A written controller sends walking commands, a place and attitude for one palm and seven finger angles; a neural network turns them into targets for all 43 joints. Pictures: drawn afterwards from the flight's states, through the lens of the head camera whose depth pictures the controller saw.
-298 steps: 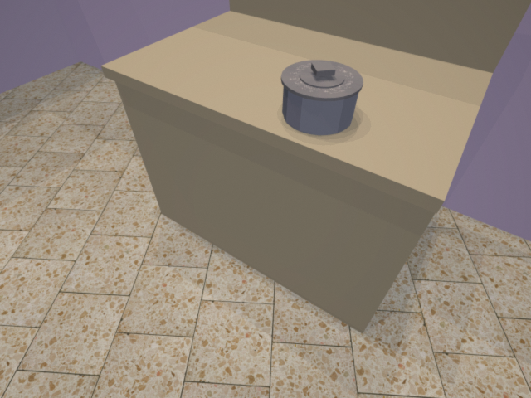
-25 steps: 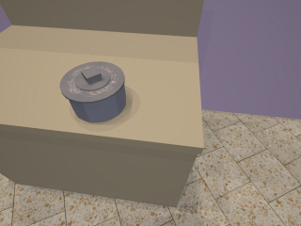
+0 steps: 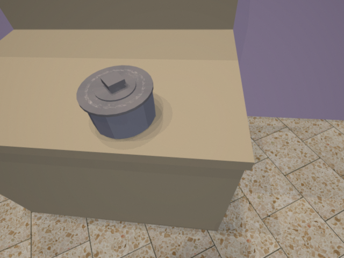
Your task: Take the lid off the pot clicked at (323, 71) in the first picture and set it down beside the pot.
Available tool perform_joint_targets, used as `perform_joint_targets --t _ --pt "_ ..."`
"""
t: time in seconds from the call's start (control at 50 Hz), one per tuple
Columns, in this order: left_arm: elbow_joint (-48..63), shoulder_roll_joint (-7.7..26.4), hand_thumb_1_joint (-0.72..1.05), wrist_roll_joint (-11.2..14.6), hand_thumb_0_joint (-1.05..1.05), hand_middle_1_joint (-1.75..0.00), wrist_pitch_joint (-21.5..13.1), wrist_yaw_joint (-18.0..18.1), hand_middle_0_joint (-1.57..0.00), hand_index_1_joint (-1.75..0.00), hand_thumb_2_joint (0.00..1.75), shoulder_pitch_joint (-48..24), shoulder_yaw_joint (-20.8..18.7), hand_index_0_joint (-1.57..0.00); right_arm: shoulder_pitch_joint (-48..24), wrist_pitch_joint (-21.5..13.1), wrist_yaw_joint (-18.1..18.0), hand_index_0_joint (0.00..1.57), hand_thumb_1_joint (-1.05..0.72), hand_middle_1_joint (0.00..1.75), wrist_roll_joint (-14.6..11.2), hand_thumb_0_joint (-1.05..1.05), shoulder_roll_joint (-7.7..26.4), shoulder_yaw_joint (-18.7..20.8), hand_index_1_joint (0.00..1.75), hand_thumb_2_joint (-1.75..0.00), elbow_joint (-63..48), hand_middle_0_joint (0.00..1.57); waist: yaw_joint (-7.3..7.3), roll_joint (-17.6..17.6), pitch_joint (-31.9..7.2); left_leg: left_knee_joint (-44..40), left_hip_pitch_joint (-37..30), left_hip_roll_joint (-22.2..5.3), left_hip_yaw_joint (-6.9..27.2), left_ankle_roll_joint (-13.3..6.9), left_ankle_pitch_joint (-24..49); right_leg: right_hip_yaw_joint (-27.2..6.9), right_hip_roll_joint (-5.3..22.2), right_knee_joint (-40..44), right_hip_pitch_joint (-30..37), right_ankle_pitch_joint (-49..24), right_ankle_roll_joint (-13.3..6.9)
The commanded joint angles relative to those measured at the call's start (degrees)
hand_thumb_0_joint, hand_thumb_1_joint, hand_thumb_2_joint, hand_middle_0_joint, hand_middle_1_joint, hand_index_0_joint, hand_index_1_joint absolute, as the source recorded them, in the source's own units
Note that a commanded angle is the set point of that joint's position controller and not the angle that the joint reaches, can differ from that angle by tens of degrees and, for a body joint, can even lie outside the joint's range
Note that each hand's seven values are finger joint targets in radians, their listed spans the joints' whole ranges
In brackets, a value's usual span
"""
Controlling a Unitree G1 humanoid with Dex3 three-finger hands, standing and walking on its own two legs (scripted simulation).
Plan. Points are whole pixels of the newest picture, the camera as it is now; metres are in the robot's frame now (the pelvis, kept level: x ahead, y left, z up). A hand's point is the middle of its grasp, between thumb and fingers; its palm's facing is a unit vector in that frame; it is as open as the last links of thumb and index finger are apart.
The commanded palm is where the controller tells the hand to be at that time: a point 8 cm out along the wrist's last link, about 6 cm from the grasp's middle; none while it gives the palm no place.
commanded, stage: shuffle to correct the standing spot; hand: left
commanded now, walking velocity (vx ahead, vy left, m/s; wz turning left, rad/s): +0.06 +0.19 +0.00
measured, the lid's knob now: (113, 80) +0.49 +0.19 +0.15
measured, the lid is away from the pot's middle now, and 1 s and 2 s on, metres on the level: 0.00 0.00 0.00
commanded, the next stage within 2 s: come to a stop and stand still in 0.14 s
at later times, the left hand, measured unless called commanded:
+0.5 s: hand out of the picture +0.06 +0.26 -0.16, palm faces +0.03 -0.96 -0.26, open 7.4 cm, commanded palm none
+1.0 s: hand out of the picture +0.04 +0.26 -0.16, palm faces -0.01 -0.98 -0.20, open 7.3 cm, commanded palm none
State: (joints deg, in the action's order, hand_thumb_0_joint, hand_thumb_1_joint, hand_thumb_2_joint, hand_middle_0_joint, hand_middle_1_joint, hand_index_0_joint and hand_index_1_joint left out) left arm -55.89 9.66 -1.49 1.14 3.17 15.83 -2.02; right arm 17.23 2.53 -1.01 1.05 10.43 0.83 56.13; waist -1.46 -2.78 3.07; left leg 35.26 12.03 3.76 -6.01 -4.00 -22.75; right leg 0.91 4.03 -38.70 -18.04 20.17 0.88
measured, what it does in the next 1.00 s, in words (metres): steps on the spot: left foot, then right foot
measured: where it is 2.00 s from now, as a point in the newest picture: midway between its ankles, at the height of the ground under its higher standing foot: outside the picture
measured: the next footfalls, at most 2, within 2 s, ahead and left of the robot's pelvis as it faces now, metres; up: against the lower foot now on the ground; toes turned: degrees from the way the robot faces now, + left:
left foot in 0.22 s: +0.06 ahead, +0.20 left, +0.00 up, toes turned +2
right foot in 0.42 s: +0.05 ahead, -0.02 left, +0.00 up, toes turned -2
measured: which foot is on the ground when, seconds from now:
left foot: up 0.00-0.20, down 0.22-1.00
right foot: down 0.00-0.24, up 0.26-0.40, down 0.42-1.00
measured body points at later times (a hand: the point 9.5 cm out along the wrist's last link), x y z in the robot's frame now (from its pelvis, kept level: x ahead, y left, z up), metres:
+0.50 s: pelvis +0.01 +0.06 +0.00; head +0.03 +0.05 +0.45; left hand +0.06 +0.31 -0.14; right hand +0.07 -0.16 -0.16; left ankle +0.02 +0.20 -0.72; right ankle +0.01 -0.02 -0.72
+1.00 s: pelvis +0.03 +0.09 +0.01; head +0.05 +0.09 +0.46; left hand +0.04 +0.31 -0.14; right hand +0.02 -0.13 -0.15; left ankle +0.03 +0.20 -0.72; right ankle +0.01 -0.02 -0.72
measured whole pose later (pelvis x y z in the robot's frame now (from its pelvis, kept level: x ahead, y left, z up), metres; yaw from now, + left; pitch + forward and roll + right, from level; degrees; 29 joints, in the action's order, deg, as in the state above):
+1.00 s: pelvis +0.03 +0.09 +0.01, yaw -1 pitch +0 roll -1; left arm -61.4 8.3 -0.6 -1.0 2.2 16.7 1.0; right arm 16.9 0.3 -1.2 0.6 8.5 -0.1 62.1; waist 0.7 -1.5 2.1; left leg 30.4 13.2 -1.2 -2.8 -0.7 -16.7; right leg 2.1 -0.8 -27.7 -10.7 16.5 -1.0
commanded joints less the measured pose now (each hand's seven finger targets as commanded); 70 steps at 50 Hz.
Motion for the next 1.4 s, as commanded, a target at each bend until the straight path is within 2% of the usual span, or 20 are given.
perform_joint_targets --t 0.0,0.04,0.1,0.16,0.18,0.2,0.22,0.26,0.32,0.38,0.4,0.42,0.46,0.58,0.86,0.88,0.9,0.92,0.98,1.38 --pt "1.4 13.6 0.9 -0.4 0.0 -0.3 -1.8 1.6 -0.2 -0.3 0.9 11.6 -4.1 -0.2 -5.8 -0.8 0.2 0.2 -0.9 0.3 0.0 0.0 5.6 2.5 0.3 -0.9 -7.1 0.2 -4.84 18.6 1.4 21.2 22.8 -4.3 9.3 4.4 -11.1 -30.4 24.1 19.0 11.9 -22.5 -18.5" --pt "3.2 13.7 0.9 -0.7 0.0 -0.3 -2.1 1.7 -0.2 -0.3 0.9 6.6 -4.2 -0.2 -4.9 -0.9 0.9 0.2 -0.9 0.3 0.2 0.0 4.6 2.5 0.3 -0.9 -7.5 0.2 -1.74 12.2 -1.5 24.1 21.7 -5.9 11.6 4.4 -9.2 -23.5 21.7 15.5 9.2 -22.9 -16.2" --pt "5.2 14.9 0.9 -1.1 0.0 -0.3 -2.1 0.7 -0.2 -0.3 0.9 1.6 -4.2 -0.2 -3.7 -0.8 2.0 0.2 -0.9 0.3 -0.6 0.0 3.2 2.2 0.3 -0.9 -7.3 0.2 -0.08 15.9 -3.7 8.2 9.6 -4.1 4.9 5.6 -1.7 -13.1 15.2 13.9 2.0 -22.0 -10.4" --pt "6.2 15.8 0.9 -0.9 0.0 -0.3 -1.0 -0.3 -0.2 -0.3 0.9 -1.1 -4.3 -0.2 1.6 -1.8 1.9 0.2 -0.9 0.3 -0.9 0.0 4.7 2.5 0.3 -0.9 -4.4 0.2 2.34 12.5 -3.5 -8.2 -6.1 -1.5 -1.3 6.3 10.1 -7.3 9.0 8.4 -5.1 -13.9 -4.8" --pt "6.6 13.3 0.9 -0.8 0.0 -0.3 -0.3 -0.5 -0.2 -0.3 0.9 -0.6 -3.7 -0.2 2.7 -2.3 1.7 0.2 -0.9 0.3 -0.7 0.0 7.0 2.8 0.3 -0.9 -3.9 0.2 2.77 4.3 -4.6 -11.2 -9.8 -5.3 1.0 5.2 13.0 -3.7 5.4 1.2 -6.6 -9.4 -2.9" --pt "7.6 9.7 0.9 -0.4 0.0 -0.3 0.2 -0.7 -0.2 -0.3 0.9 -0.5 -3.0 -0.2 3.6 -2.4 1.5 0.2 -0.9 0.3 0.0 0.0 10.9 3.6 0.3 -0.9 -4.1 0.2 3.0 -9.9 -4.3 -13.2 -11.1 -15.8 13.5 0.0 24.1 2.8 -1.4 -9.2 -13.0 7.3 0.2" --pt "9.1 7.8 0.9 -0.1 0.0 -0.3 0.5 -0.3 -0.2 -0.3 0.9 -2.2 -2.3 -0.2 6.0 -1.6 1.3 0.2 -0.9 0.3 0.4 0.0 13.1 4.2 0.3 -0.9 -4.6 0.2 4.64 -11.3 -2.7 -14.6 -5.5 -21.7 18.8 -6.1 30.7 3.2 -4.2 -21.9 -13.7 20.8 0.2" --pt "7.2 6.7 0.9 0.4 0.0 -0.3 0.6 0.2 -0.2 -0.3 0.9 -2.4 -1.9 -0.2 -0.6 -1.8 0.5 0.2 -0.9 0.3 0.9 0.0 10.4 3.2 0.3 -0.9 -5.4 0.2 1.9 -13.4 -1.6 -15.2 3.0 -19.7 20.5 -8.1 23.0 -1.6 -1.9 -31.2 -13.3 16.0 -1.8" --pt "4.4 5.1 0.9 0.8 0.0 -0.3 -0.1 -1.4 -0.2 -0.3 0.9 3.5 -0.7 -0.2 -8.3 -2.7 0.0 0.2 -0.9 0.3 0.8 0.0 9.1 2.5 0.3 -0.9 -6.9 0.2 -2.05 -5.9 -2.1 -14.4 7.0 -15.8 14.5 -4.5 16.7 0.2 -1.1 -14.5 -3.4 12.5 -1.4" --pt "2.0 5.4 0.9 0.4 0.0 -0.3 -1.5 -1.4 -0.2 -0.3 0.9 6.9 0.4 -0.2 -5.0 -3.0 -0.3 0.2 -0.9 0.3 -0.4 0.0 6.4 1.9 0.3 -0.9 -3.9 0.2 -1.61 1.8 -2.8 -7.0 5.0 -10.7 10.5 0.1 11.4 -1.3 -1.5 14.9 7.0 -3.6 -0.5" --pt "2.3 7.8 0.9 0.3 0.0 -0.3 -2.0 -1.1 -0.2 -0.3 0.9 4.7 0.6 -0.2 -3.5 -2.9 -0.2 0.2 -0.9 0.3 -1.1 0.0 3.9 1.5 0.3 -0.9 -3.5 0.2 0.55 8.7 -1.0 -4.0 6.5 -6.6 7.1 2.8 6.6 -11.9 4.7 19.6 5.7 -7.7 -2.9" --pt "3.0 10.7 0.9 0.4 0.0 -0.3 -1.9 -1.2 -0.2 -0.3 0.9 2.4 0.5 -0.2 -2.0 -2.5 0.0 0.2 -0.9 0.3 -1.1 0.0 2.7 1.3 0.3 -0.9 -2.8 0.2 1.9 9.5 0.4 -4.4 4.9 -5.1 5.9 4.0 2.3 -14.8 9.2 21.5 2.5 -8.2 -5.3" --pt "2.8 9.8 0.9 0.7 0.0 -0.3 -2.7 -1.2 -0.2 -0.3 0.9 -0.3 0.4 -0.2 -2.3 -2.2 0.0 0.2 -0.9 0.3 -0.7 0.0 3.4 1.4 0.3 -0.9 -0.4 0.2 2.27 17.3 3.1 -4.8 0.6 -5.4 5.7 4.7 5.1 -14.4 7.7 21.8 -2.0 -11.3 -7.0" --pt "1.0 6.7 0.9 1.2 0.0 -0.3 -2.5 -1.1 -0.2 -0.3 0.9 2.7 0.7 -0.2 -0.9 -4.3 -0.5 0.2 -0.9 0.3 -0.9 0.0 3.5 0.6 0.3 -0.9 3.9 0.2 0.96 1.6 -2.3 -12.9 -4.1 -9.8 8.2 3.2 21.5 -6.5 2.0 16.9 6.4 -18.4 -3.7" --pt "-3.4 5.1 0.9 1.2 0.0 -0.3 -2.2 -1.0 -0.2 -0.3 0.9 4.3 1.2 -0.2 2.1 -4.6 -1.2 0.2 -0.9 0.3 -1.2 0.0 2.5 0.0 0.3 -0.9 7.7 0.2 0.96 2.4 -0.4 -14.8 -4.5 -10.4 8.4 2.6 20.9 -4.4 2.0 18.4 7.9 -17.2 -3.1" --pt "-6.1 5.8 0.9 0.1 0.0 -0.3 -3.7 1.3 -0.2 -0.3 0.9 7.5 1.2 -0.2 -2.9 -5.0 -0.7 0.2 -0.9 0.3 -0.9 0.0 5.1 0.1 0.3 -0.9 3.9 0.2 0.0 -0.5 -3.1 -2.1 -2.0 -10.7 5.3 4.0 28.1 -6.9 5.3 16.5 8.7 -40.5 -2.2" --pt "-3.0 8.8 0.9 0.9 0.0 -0.3 -4.2 0.8 -0.2 -0.3 0.9 4.5 0.8 -0.2 0.8 -4.2 -0.2 0.2 -0.9 0.3 -0.5 0.0 2.3 -0.2 0.3 -0.9 2.3 0.2 2.95 0.1 -7.1 -4.7 -0.5 -8.1 6.3 3.7 10.2 -8.7 7.2 15.9 10.5 -29.6 -4.3" --pt "-2.1 9.1 0.9 1.3 0.0 -0.3 -3.8 0.1 -0.2 -0.3 0.9 1.9 0.7 -0.2 1.0 -3.4 0.0 0.2 -0.9 0.3 -0.1 0.0 2.0 0.0 0.3 -0.9 2.1 0.2 2.61 -1.7 -9.0 -5.9 -1.0 -7.1 6.3 3.9 9.0 -8.5 6.8 14.7 10.3 -20.9 -6.2" --pt "-1.5 5.9 0.9 0.9 0.0 -0.3 -3.1 -0.4 -0.2 -0.3 0.9 1.5 1.5 -0.2 1.2 -3.4 0.0 0.2 -0.9 0.3 -0.2 0.0 3.3 0.2 0.3 -0.9 1.0 0.2 2.83 4.0 0.9 -7.6 3.0 -8.5 8.4 2.5 10.1 -6.1 2.2 15.6 0.7 -3.6 -4.7" --pt "-1.8 6.0 0.9 0.8 0.0 -0.3 -1.7 -0.5 -0.2 -0.3 0.9 4.6 1.5 -0.2 0.3 -4.6 -0.7 0.2 -0.9 0.3 -0.5 0.0 5.3 -0.2 0.3 -0.9 1.4 0.2 1.2 2.3 -0.8 -11.7 -1.3 -9.9 9.7 1.2 20.7 -3.4 1.3 13.1 5.1 -11.9 -2.8"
